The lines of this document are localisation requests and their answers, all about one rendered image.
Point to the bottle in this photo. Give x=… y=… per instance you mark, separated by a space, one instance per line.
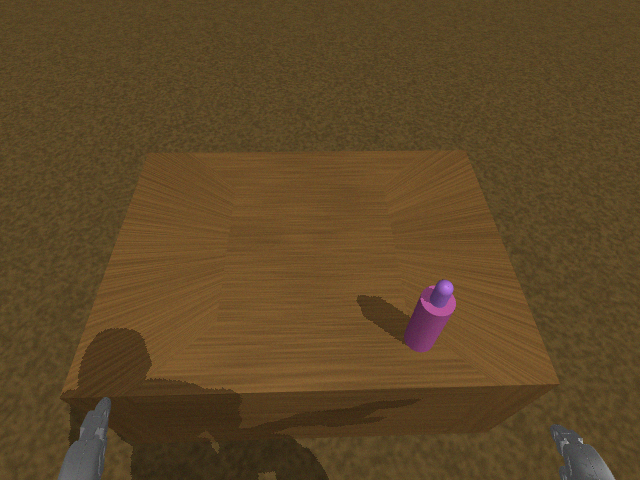
x=434 y=308

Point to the right robot hand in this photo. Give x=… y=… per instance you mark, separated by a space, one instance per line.
x=582 y=461

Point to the left robot hand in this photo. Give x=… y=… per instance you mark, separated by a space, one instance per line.
x=84 y=459

